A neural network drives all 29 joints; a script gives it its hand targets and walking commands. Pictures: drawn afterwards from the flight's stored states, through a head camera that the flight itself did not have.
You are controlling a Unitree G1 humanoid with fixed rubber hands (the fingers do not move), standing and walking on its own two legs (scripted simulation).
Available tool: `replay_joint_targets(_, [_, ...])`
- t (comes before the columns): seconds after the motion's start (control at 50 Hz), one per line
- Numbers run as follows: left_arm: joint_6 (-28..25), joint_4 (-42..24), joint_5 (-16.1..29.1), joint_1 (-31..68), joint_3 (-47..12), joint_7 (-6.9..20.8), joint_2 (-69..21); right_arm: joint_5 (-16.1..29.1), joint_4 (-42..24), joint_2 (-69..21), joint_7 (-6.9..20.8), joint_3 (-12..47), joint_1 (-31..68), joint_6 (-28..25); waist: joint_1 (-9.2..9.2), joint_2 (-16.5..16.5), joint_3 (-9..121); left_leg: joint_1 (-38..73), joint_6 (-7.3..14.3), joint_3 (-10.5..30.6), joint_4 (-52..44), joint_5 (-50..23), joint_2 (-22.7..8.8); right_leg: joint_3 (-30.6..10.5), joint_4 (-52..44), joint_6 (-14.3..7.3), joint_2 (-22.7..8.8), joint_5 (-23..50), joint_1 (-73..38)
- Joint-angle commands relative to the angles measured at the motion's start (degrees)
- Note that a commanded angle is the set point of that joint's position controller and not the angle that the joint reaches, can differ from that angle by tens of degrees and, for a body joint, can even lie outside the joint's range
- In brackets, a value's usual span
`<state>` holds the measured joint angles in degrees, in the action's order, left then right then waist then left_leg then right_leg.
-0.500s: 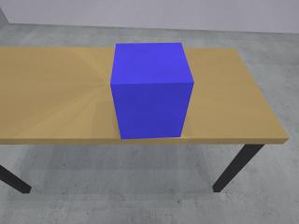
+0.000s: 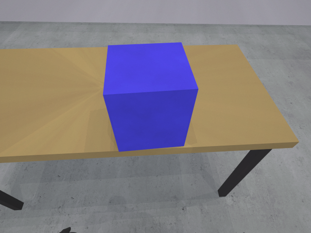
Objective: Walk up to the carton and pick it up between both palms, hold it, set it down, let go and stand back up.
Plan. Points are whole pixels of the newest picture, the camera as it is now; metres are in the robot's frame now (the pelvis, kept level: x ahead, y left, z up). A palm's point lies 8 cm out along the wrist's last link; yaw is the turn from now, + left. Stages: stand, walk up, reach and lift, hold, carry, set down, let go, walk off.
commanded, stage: walk up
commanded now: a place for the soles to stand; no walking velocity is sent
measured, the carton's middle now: (148, 99) +0.47 +0.03 +0.06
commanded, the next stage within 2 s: reach and lift in 0.46 s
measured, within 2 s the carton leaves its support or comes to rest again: neither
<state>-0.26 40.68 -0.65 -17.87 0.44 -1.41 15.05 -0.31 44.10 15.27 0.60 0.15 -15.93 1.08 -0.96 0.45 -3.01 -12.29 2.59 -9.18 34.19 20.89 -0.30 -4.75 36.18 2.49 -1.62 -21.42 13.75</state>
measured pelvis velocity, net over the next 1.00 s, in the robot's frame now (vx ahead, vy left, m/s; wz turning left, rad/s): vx -0.06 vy -0.03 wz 0.04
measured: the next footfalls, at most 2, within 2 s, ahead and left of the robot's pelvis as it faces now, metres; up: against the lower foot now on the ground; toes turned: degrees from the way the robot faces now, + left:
none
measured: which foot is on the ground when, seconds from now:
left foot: down 0.00-1.00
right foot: down 0.00-1.00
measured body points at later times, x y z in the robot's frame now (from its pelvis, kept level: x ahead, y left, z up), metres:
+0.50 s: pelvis +0.00 +0.00 -0.01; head +0.02 -0.01 +0.44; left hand +0.12 +0.26 -0.12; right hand +0.09 -0.27 -0.13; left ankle -0.02 +0.08 -0.73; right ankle -0.02 -0.15 -0.73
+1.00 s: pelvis -0.06 -0.03 +0.00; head -0.08 -0.02 +0.45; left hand +0.13 +0.23 -0.07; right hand +0.12 -0.25 -0.07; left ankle -0.02 +0.09 -0.73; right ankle -0.02 -0.15 -0.73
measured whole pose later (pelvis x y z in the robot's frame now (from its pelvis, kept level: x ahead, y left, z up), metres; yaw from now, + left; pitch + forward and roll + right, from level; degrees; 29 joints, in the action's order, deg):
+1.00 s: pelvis -0.06 -0.03 +0.00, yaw +2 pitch -8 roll +0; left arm 15.5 31.8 -0.6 -4.8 2.7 -0.5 16.2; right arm -1.5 41.8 7.3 -0.9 -2.9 -8.4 -6.3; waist -0.3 2.7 -5.4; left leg -9.1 0.0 -4.9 32.4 15.1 -2.7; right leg 0.4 32.3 -0.6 0.4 -15.5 8.8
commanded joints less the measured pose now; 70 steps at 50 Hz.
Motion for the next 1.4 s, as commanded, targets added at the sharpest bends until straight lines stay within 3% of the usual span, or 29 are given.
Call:
replay_joint_targets(0.0, [-0.6,-4.8,0.1,-2.6,2.4,-0.5,9.0,0.3,-4.9,9.9,-0.1,-2.5,-0.8,-0.2,0.10,-0.8,1.1,3.0,2.0,7.4,-6.5,-23.1,-7.9,-1.4,-2.4,-4.2,-2.2,21.8,3.2])
replay_joint_targets(0.08, [-0.6,-4.9,0.1,-2.4,2.4,-0.6,8.5,0.0,-5.4,10.3,-0.1,-2.7,-0.2,-0.1,0.19,0.7,2.9,3.1,2.5,7.2,-5.4,-23.6,-8.9,-1.3,-1.0,-4.6,-1.7,22.7,1.7])
replay_joint_targets(0.1, [-0.6,-5.0,0.1,-2.4,2.2,-0.6,8.7,0.1,-5.6,10.1,0.0,-2.4,-0.2,0.1,0.34,-0.2,3.2,2.2,2.6,6.2,-4.6,-22.1,-8.5,-1.4,-1.7,-4.7,-2.3,22.6,1.6])
replay_joint_targets(0.12, [-0.6,-5.4,-0.2,-2.0,2.7,-0.6,9.6,-0.1,-5.5,9.3,0.1,-2.4,-0.8,0.1,-0.11,1.4,2.5,2.2,1.8,6.4,-4.0,-22.9,-7.8,-2.4,-1.9,-5.0,-2.9,24.3,1.0])
replay_joint_targets(0.18, [-0.6,-5.4,0.1,-2.6,3.1,-0.5,10.2,-0.2,-6.2,10.2,0.0,-2.7,-0.7,0.4,0.42,0.8,3.4,3.9,0.7,6.2,-2.4,-20.2,-6.5,-5.4,-2.9,-6.2,-3.8,23.3,4.0])
replay_joint_targets(0.24, [-0.5,-6.1,0.0,-0.7,3.0,-0.3,9.9,-0.3,-5.8,9.0,0.2,-2.4,-1.3,0.3,-0.11,2.3,1.8,3.7,1.1,7.1,-3.9,-19.2,-7.1,-4.7,-3.3,-5.9,-2.8,21.3,4.2])
replay_joint_targets(0.28, [-0.6,-6.0,0.1,-1.5,2.6,-0.3,9.5,0.1,-6.1,10.1,0.1,-2.6,-0.9,0.1,0.02,-0.2,2.8,5.0,1.6,6.6,-3.9,-22.8,-7.7,-3.2,-1.7,-5.1,-2.2,23.4,4.1])
replay_joint_targets(0.34, [-0.4,-6.2,-0.1,-1.3,2.3,-0.4,8.5,-0.1,-5.5,10.8,0.1,-2.8,-1.4,0.2,-0.11,-0.8,2.2,5.2,3.1,7.1,-5.0,-25.2,-9.2,-1.4,0.6,-4.3,-1.0,21.7,4.3])
replay_joint_targets(0.4, [-0.6,-6.6,-0.2,-2.4,2.7,-0.5,8.9,-0.3,-6.1,10.9,0.1,-2.9,0.1,0.5,0.35,-0.9,2.9,5.5,3.1,5.3,-3.1,-26.3,-8.9,-1.2,1.2,-4.5,-1.1,23.8,3.4])
replay_joint_targets(0.44, [-0.5,-6.4,-0.1,-2.1,2.8,-0.6,9.2,-0.1,-6.4,10.5,0.1,-2.7,0.1,0.7,0.47,-0.2,2.5,3.2,2.7,5.4,-2.6,-22.1,-8.4,-2.3,0.4,-5.0,-1.4,23.7,2.8])
replay_joint_targets(0.46, [8.0,-9.5,2.3,26.0,1.3,-0.1,10.1,-3.0,-5.2,5.8,1.6,-8.3,25.5,-8.2,-1.04,-3.6,2.1,-11.9,-3.6,7.6,6.2,-26.9,-5.8,5.9,5.1,-5.3,2.1,12.9,13.5])
replay_joint_targets(0.48, [12.3,-7.9,0.6,20.2,1.9,-0.7,7.3,-4.7,2.0,6.6,3.0,-8.9,19.6,-11.8,-0.16,-3.9,-0.9,-8.0,-5.6,6.7,7.1,-29.9,-5.5,8.0,4.4,-6.1,2.8,13.0,15.6])
replay_joint_targets(0.5, [14.1,-10.5,-0.8,21.5,3.1,-0.3,7.6,-4.7,3.5,7.9,3.7,-9.1,19.1,-14.6,0.24,-2.8,2.5,-2.5,-6.1,7.3,7.0,-34.2,-5.3,8.9,3.3,-6.0,3.1,14.1,16.0])
replay_joint_targets(0.54, [16.8,-11.9,-1.7,18.6,4.2,1.5,6.9,-3.6,6.5,10.2,3.6,-9.8,15.8,-15.9,-0.87,-1.0,10.6,11.6,-6.6,8.5,9.9,-40.7,-4.9,9.4,2.1,-5.6,3.3,23.8,17.0])
replay_joint_targets(0.58, [17.0,-18.3,-2.9,16.9,6.2,2.7,7.1,-2.0,5.3,12.3,2.2,-9.6,13.0,-17.3,-1.27,-0.3,18.9,16.5,-7.0,8.3,9.5,-43.4,-4.2,9.6,0.7,-4.9,3.8,33.5,11.4])
replay_joint_targets(0.62, [16.7,-19.8,-3.8,13.1,7.7,3.0,6.3,0.0,5.7,11.1,0.9,-8.1,10.2,-18.5,-1.41,0.2,21.3,18.6,-6.9,8.4,7.3,-42.8,-3.5,9.0,-1.3,-4.8,4.1,38.8,6.5])
replay_joint_targets(0.64, [15.3,-21.6,-4.3,8.1,6.3,2.2,4.9,2.2,7.0,9.5,0.9,-6.8,7.7,-19.3,-0.36,-3.7,20.4,24.9,-6.9,11.2,7.4,-45.4,-3.5,11.8,-0.9,-2.1,3.4,35.2,13.5])
replay_joint_targets(0.66, [15.0,-21.8,-4.7,8.0,6.6,2.2,4.2,3.2,6.5,9.6,1.0,-5.8,7.5,-19.1,-0.75,-2.8,20.7,27.7,-6.6,10.1,5.1,-42.8,-3.0,11.2,-5.6,-2.9,4.0,29.7,13.4])
replay_joint_targets(0.72, [14.4,-17.8,-4.6,10.1,6.6,1.7,5.3,3.2,2.6,6.9,0.1,-3.8,8.6,-17.0,-0.53,0.6,15.2,19.3,-5.4,7.2,-0.8,-29.0,-0.1,8.9,-9.3,-3.1,3.7,29.8,3.4])
replay_joint_targets(0.78, [14.1,-17.0,-2.7,16.8,5.6,1.3,7.1,0.5,-0.8,2.6,-1.1,-4.1,10.8,-14.6,-0.87,2.2,5.3,11.5,-3.9,5.0,-5.8,-12.5,1.1,6.4,-12.6,-2.7,2.8,16.6,3.7])
replay_joint_targets(0.86, [14.3,-18.1,0.2,26.1,4.3,0.7,9.1,-1.8,-7.2,-2.5,-1.5,-4.1,15.6,-10.3,-0.28,-2.8,-4.8,1.4,-2.3,3.1,-11.5,3.6,-0.2,4.3,-14.3,-4.3,1.9,-3.2,4.1])
replay_joint_targets(0.94, [13.2,-19.3,0.2,29.9,4.7,0.3,10.0,-1.1,-13.5,-3.2,-1.9,-3.9,18.7,-7.1,0.40,-9.2,-3.3,-9.7,0.5,2.4,-15.1,11.5,-2.6,5.0,-10.5,-4.1,3.6,-4.4,-7.8])
replay_joint_targets(1.0, [11.3,-17.3,1.2,31.5,4.8,0.6,10.5,-1.4,-16.3,-2.9,-2.2,-4.8,20.7,-5.8,0.02,-8.5,1.1,-14.4,2.1,2.0,-15.5,13.6,-3.8,6.1,-7.9,-3.1,4.9,-2.8,-13.6])
replay_joint_targets(1.08, [9.0,-12.7,4.8,34.5,4.1,1.7,12.1,-3.0,-18.9,-5.5,-3.3,-5.6,23.9,-4.7,-0.56,0.0,4.5,-9.6,1.5,2.5,-12.2,10.5,-1.9,4.8,-11.0,-2.6,3.2,-8.1,-7.4])
replay_joint_targets(1.12, [8.0,-10.2,6.3,35.7,4.2,2.5,12.8,-3.3,-19.3,-6.9,-3.8,-5.3,24.8,-4.2,-0.61,4.8,4.5,-3.6,0.0,2.8,-10.4,5.9,0.6,2.5,-14.4,-3.0,0.6,-12.5,-1.1])
replay_joint_targets(1.16, [6.7,-8.2,6.9,36.6,4.8,3.4,13.3,-2.7,-19.0,-7.4,-4.5,-4.2,24.7,-3.7,-0.61,7.2,4.6,3.0,-0.6,3.7,-7.9,1.0,2.4,0.4,-17.4,-3.9,-2.1,-15.5,5.0])
replay_joint_targets(1.22, [4.6,-6.1,7.4,38.6,4.6,4.1,13.5,-1.7,-17.7,-7.6,-5.3,-3.1,25.5,-3.3,-0.56,4.7,4.8,4.8,-0.4,4.5,-8.8,0.4,2.1,1.2,-17.9,-4.2,-2.1,-13.9,5.9])
replay_joint_targets(1.32, [0.2,-4.9,7.5,40.0,2.8,3.1,11.9,0.6,-16.2,-6.1,-5.2,-2.9,28.7,-3.8,1.06,-6.1,6.8,-6.6,1.7,6.0,-15.9,9.5,-2.9,6.7,-12.5,-3.1,3.7,-2.8,-9.1])
replay_joint_targets(1.38, [-1.8,-5.8,9.2,40.2,2.4,2.5,12.2,1.7,-17.1,-6.4,-4.6,-2.7,30.1,-4.8,1.77,-4.1,7.7,-3.4,-0.2,5.7,-16.0,5.7,-1.3,5.4,-13.9,-3.6,2.2,-2.7,-6.7])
